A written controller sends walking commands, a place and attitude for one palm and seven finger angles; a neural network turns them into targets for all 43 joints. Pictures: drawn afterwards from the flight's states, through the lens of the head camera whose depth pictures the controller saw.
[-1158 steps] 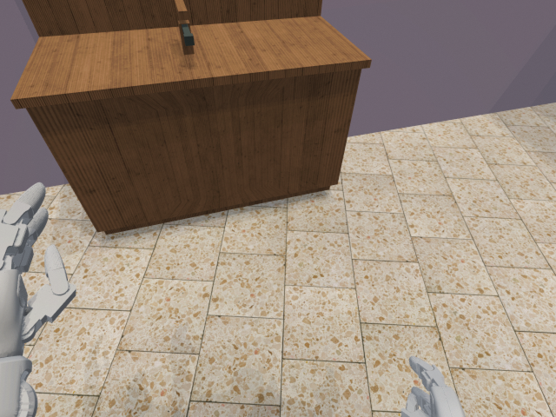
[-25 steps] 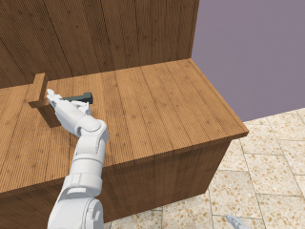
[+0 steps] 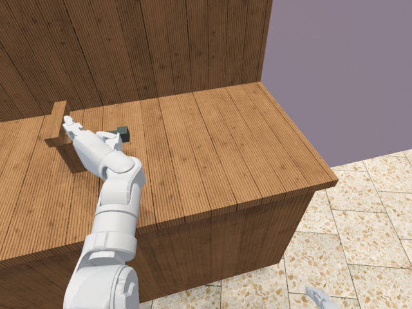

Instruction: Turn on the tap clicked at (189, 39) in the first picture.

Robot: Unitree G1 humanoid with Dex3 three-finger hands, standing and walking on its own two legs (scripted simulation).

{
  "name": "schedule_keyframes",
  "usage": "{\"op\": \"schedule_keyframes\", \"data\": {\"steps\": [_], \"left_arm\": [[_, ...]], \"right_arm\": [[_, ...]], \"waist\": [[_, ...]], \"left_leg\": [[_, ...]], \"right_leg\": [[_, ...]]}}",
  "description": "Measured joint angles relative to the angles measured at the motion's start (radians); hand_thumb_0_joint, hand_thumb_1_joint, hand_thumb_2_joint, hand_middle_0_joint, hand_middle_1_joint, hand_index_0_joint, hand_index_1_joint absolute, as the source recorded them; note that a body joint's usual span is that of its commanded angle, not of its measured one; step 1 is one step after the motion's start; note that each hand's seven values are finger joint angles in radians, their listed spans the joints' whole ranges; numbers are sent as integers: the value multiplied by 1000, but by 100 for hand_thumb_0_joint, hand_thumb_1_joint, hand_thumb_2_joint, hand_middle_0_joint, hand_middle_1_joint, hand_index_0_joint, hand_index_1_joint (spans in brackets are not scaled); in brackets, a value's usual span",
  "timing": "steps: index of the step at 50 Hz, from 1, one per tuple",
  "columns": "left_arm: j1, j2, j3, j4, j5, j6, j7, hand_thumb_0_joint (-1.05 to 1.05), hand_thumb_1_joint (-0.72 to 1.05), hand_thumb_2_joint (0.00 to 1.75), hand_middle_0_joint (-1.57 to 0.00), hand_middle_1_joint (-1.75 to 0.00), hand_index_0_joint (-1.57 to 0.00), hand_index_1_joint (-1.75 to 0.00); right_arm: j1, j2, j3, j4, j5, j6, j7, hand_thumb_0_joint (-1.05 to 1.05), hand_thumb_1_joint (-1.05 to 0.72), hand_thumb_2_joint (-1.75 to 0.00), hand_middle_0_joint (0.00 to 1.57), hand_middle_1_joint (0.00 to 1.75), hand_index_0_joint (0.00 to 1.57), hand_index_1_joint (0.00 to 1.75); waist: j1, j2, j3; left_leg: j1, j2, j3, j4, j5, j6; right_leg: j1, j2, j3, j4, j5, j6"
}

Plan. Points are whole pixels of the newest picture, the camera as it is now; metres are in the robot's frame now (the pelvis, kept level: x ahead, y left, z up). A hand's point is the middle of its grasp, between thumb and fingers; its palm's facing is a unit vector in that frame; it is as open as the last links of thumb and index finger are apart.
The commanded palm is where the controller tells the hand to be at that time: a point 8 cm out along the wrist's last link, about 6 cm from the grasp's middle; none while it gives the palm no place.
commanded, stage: lift the hand up off the lever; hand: left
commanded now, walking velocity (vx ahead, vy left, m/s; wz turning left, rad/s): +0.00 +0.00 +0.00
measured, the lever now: (123, 134) +0.49 +0.24 +0.08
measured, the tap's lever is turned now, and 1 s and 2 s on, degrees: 86 86 86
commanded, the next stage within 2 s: draw the hand back beside the body in 0.22 s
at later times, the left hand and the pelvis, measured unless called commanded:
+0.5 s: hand (133, 139) +0.39 +0.17 +0.15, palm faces +0.46 -0.89 -0.07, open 7.8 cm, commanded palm +0.33 +0.22 +0.15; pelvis +0.01 +0.00 +0.01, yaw -3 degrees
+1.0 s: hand (92, 182) +0.28 +0.21 +0.15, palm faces +0.23 -0.94 -0.25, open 7.6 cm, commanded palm +0.24 +0.26 +0.17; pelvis +0.00 +0.02 +0.02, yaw -3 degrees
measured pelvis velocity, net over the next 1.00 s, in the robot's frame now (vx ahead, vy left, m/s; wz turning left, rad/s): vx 0.00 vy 0.02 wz -0.05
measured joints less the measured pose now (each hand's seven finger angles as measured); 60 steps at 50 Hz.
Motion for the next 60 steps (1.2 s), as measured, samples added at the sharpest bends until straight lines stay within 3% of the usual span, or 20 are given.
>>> {"op": "schedule_keyframes", "data": {"steps": [17,18,21,25,28,31,34,39,44,51,60], "left_arm": [[-8,-20,-17,-10,9,38,13,1,90,89,-16,-15,-15,-15],[5,-12,-32,-26,15,41,-16,1,90,89,-15,-15,-15,-15],[93,35,-80,-128,6,20,-199,1,90,90,-15,-15,-15,-15],[241,107,-121,-260,-70,-15,-440,1,90,89,-16,-15,-15,-16],[343,135,-111,-333,-122,-13,-516,1,89,89,-16,-16,-16,-16],[462,212,-113,-364,-128,-88,-612,1,89,89,-17,-17,-16,-17],[545,272,-122,-405,-125,-157,-667,1,89,89,-17,-18,-17,-18],[569,296,-151,-444,-115,-249,-701,1,89,89,-17,-19,-17,-19],[598,284,-168,-471,-112,-304,-729,1,89,89,-18,-20,-17,-21],[698,288,-144,-542,-112,-317,-755,1,89,89,-19,-23,-18,-23],[797,300,-107,-649,-112,-321,-753,1,89,89,-20,-25,-19,-26]], "right_arm": [[-35,14,7,-5,-3,2,5,1,-90,-90,20,30,20,30],[-35,14,10,-10,-1,9,1,1,-90,-90,20,30,20,30],[-27,14,20,-48,19,43,-27,1,-90,-90,20,30,20,30],[-4,3,32,-100,57,73,-66,1,-90,-90,20,30,20,30],[3,-9,38,-113,72,72,-80,1,-90,-90,20,30,20,30],[12,-17,36,-131,74,47,-70,1,-90,-90,20,30,20,30],[28,-31,30,-143,75,8,-66,1,-90,-90,20,30,20,30],[28,-51,27,-125,74,-35,-63,2,-90,-90,20,30,20,30],[-2,-35,41,-119,69,-41,-56,2,-90,-90,20,30,20,30],[-14,-3,55,-151,63,-41,-47,2,-90,-90,20,30,20,30],[0,-9,55,-144,57,-44,-45,2,-90,-90,20,30,20,30]], "waist": [[11,-2,0],[11,-4,3],[9,-8,16],[6,-4,34],[4,-1,47],[-5,1,70],[5,7,100],[39,19,136],[39,17,141],[28,20,137],[50,21,143]], "left_leg": [[15,0,5,-14,0,0],[20,-1,7,-16,0,0],[54,1,24,-36,1,3],[122,12,46,-73,5,3],[170,19,56,-102,11,3],[220,21,61,-137,25,3],[256,22,58,-163,38,5],[288,13,46,-197,63,12],[304,6,47,-228,85,18],[321,8,59,-244,91,22],[324,1,54,-241,90,30]], "right_leg": [[12,0,5,-10,-1,1],[14,-1,8,-9,-2,1],[36,1,24,-14,-1,2],[94,11,48,-49,11,3],[142,19,58,-84,25,4],[191,22,64,-122,41,3],[234,24,62,-160,60,4],[276,16,50,-207,87,10],[291,9,51,-234,106,16],[310,11,64,-264,124,21],[324,5,59,-277,130,29]]}}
